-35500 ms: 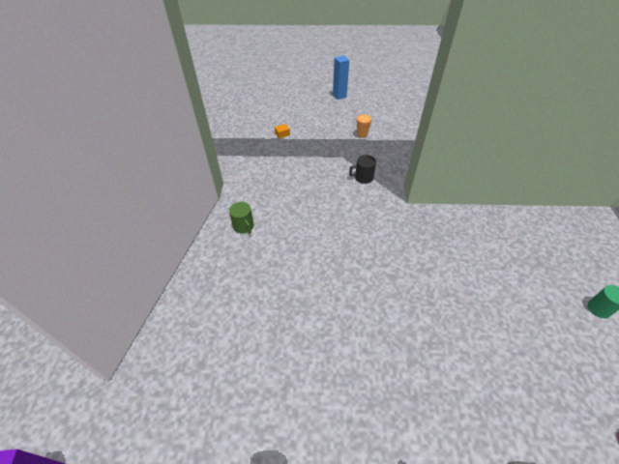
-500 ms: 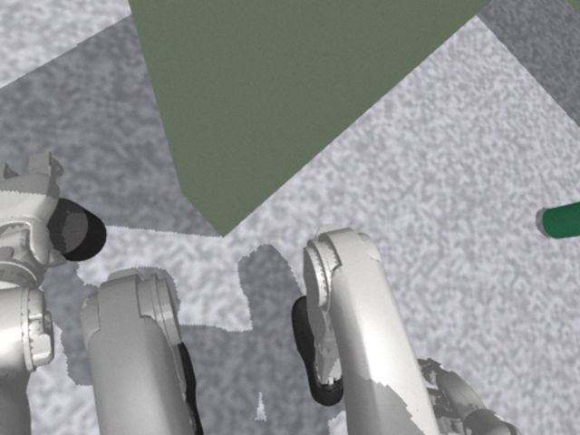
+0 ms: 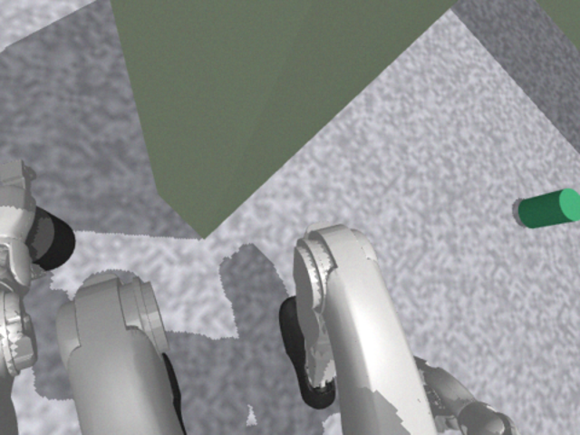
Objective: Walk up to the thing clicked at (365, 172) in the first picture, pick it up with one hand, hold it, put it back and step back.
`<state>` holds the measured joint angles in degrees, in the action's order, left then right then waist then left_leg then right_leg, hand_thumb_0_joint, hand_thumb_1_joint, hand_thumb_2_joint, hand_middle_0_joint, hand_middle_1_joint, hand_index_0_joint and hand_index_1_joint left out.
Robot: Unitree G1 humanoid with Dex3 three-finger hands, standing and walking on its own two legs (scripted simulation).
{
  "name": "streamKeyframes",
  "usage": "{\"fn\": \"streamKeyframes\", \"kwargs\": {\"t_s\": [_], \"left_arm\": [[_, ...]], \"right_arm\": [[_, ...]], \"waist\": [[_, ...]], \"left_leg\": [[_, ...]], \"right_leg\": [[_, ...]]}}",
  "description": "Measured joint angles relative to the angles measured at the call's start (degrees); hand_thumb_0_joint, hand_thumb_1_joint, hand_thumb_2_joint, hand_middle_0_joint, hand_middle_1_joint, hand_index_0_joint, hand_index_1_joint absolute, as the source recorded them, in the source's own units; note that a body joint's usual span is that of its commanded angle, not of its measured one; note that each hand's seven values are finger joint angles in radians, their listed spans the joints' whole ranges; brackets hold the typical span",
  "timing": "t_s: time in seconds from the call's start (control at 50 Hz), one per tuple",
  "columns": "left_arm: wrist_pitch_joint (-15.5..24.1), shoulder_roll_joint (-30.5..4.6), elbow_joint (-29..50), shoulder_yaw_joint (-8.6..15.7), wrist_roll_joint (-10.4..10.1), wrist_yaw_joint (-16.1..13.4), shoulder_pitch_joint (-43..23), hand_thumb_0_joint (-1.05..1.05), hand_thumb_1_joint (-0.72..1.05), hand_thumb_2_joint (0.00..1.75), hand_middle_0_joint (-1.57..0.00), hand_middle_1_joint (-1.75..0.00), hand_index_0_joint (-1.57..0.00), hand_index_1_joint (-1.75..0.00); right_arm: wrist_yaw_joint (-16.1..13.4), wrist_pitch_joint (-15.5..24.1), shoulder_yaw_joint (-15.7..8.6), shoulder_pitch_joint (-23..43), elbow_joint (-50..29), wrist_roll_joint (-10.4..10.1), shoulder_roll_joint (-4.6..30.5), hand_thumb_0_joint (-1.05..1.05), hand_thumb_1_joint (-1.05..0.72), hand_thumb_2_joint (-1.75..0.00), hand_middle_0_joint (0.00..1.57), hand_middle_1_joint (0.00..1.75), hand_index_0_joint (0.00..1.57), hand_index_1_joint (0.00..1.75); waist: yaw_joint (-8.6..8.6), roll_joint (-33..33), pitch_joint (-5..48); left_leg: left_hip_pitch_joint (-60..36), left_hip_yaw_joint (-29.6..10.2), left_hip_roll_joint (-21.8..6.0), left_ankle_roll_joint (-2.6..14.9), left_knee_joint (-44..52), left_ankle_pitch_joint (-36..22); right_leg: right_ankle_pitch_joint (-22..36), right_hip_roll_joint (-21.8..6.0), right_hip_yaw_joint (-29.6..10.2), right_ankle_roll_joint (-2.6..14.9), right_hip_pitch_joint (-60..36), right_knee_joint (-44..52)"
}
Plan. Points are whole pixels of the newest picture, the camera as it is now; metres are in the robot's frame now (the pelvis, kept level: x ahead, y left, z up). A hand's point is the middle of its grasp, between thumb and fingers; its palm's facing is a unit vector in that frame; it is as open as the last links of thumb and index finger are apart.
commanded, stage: rest palm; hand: left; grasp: from above
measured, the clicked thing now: (23, 248) +0.39 +0.30 -0.24
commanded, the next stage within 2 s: close in 0.18 s
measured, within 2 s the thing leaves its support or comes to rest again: neither
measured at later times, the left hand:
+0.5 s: hand (16, 242) +0.39 +0.30 -0.21, palm faces -0.44 -0.10 -0.89, open 14.1 cm
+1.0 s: hand (16, 242) +0.39 +0.30 -0.21, palm faces -0.44 -0.12 -0.89, open 13.5 cm
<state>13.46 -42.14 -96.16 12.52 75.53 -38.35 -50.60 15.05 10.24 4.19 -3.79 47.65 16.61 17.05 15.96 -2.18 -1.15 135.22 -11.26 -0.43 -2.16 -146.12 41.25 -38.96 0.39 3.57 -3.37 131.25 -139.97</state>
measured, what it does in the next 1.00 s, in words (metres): stands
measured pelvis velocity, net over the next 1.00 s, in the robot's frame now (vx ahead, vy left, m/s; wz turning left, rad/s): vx -0.01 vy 0.01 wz -0.03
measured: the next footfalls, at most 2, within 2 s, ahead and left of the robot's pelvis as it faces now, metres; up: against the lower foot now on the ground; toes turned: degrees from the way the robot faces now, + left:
none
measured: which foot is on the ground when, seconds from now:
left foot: down 0.00-1.00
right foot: down 0.00-1.00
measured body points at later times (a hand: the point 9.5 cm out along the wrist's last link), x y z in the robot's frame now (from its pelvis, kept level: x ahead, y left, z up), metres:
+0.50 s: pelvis +0.00 +0.00 +0.00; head +0.22 +0.09 +0.38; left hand +0.41 +0.30 -0.16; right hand +0.04 -0.26 -0.09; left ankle +0.06 +0.13 -0.26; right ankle +0.10 -0.13 -0.26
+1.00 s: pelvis -0.01 +0.01 +0.00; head +0.22 +0.09 +0.38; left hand +0.41 +0.30 -0.15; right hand +0.05 -0.26 -0.09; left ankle +0.06 +0.13 -0.26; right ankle +0.10 -0.13 -0.26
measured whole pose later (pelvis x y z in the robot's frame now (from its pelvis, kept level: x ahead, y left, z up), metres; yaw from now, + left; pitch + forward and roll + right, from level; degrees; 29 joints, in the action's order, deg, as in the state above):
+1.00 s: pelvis -0.01 +0.01 +0.00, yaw -2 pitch +27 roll -11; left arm 16.1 -44.7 -102.5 6.5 75.3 -41.3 -52.4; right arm 19.0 15.6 7.7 -4.7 48.6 18.3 18.0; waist 16.2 -2.7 -2.3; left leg 134.5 -12.8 -0.3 -1.4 -147.0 40.6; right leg -37.9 1.0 5.0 -3.9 129.2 -139.0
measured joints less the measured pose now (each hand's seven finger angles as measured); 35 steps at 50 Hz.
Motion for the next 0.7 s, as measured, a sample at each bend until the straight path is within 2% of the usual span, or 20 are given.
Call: {"fn": "streamKeyframes", "kwargs": {"t_s": [0.1, 0.2, 0.4, 0.5, 0.7], "left_arm": [[0.67, -0.92, -0.22, -0.08, -1.13, 1.49, -0.02, 0.00, -0.60, 1.03, -0.07, -0.95, -0.05, -0.97], [2.49, -1.58, -0.39, -1.29, -0.98, 1.92, 0.13, 0.00, -0.59, 1.02, -0.08, -0.96, -0.05, -0.97], [3.60, -2.38, -3.17, -3.95, 0.72, -1.21, -0.29, 0.01, -0.57, 1.00, -0.10, -0.98, -0.09, -0.99], [2.46, -2.13, -4.45, -5.47, 0.23, -2.63, -0.64, 0.02, -0.53, 0.95, -0.12, -0.99, -0.12, -0.98], [1.69, -2.65, -5.92, -4.69, -0.35, -2.64, -1.41, -0.01, -0.49, 0.90, -0.15, -0.99, -0.17, -0.97]], "right_arm": [[0.62, 0.46, 0.03, 0.16, -0.02, 0.02, -0.16, 0.00, -0.90, -0.90, 0.20, 0.30, 0.20, 0.30], [1.07, 0.38, 0.56, -0.37, 0.50, 0.20, -0.22, 0.00, -0.90, -0.90, 0.20, 0.30, 0.20, 0.30], [2.26, 1.37, 1.98, -1.32, 1.04, 1.36, 0.30, 0.01, -0.90, -0.90, 0.20, 0.30, 0.20, 0.30], [2.80, 2.81, 2.00, -1.51, 1.42, 1.43, 0.72, 0.01, -0.90, -0.90, 0.20, 0.30, 0.20, 0.30], [3.52, 4.32, 2.58, -1.24, 1.09, 1.39, 1.28, 0.01, -0.90, -0.90, 0.20, 0.30, 0.20, 0.29]], "waist": [[-0.38, -0.07, -0.63], [-0.69, -0.29, -0.89], [-0.11, -0.55, -0.98], [0.12, -0.46, -0.83], [0.58, -0.50, -0.99]], "left_leg": [[0.07, -0.29, 0.15, 0.03, -0.55, 0.00], [0.15, -0.59, 0.31, 0.07, -1.00, -0.04], [-0.28, -1.11, 0.27, 0.25, -1.50, -0.08], [-0.29, -1.19, 0.17, 0.46, -1.33, -0.32], [-0.41, -1.35, 0.14, 0.57, -0.70, -0.76]], "right_leg": [[-0.01, 0.02, 0.17, -0.20, -0.13, -0.34], [0.00, 0.02, 0.39, -0.30, -0.31, -0.56], [0.28, 0.29, 0.81, -0.51, -1.10, -0.43], [0.59, 0.41, 0.95, -0.46, -1.26, -0.03], [1.11, 0.45, 1.20, -0.56, -1.52, 0.80]]}}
